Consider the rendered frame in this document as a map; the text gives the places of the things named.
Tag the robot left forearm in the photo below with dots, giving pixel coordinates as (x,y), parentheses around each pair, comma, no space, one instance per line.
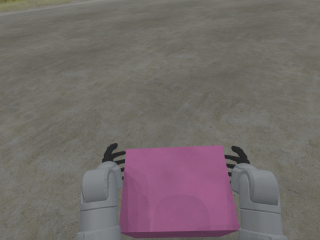
(98,203)

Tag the robot right forearm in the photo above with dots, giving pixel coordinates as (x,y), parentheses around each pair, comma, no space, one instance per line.
(259,201)

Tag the robot left hand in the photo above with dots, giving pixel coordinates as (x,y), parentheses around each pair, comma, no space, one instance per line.
(109,157)

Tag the robot right hand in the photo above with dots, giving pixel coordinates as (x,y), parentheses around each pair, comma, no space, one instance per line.
(241,159)

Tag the carton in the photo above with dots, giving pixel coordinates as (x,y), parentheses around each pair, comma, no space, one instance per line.
(177,192)

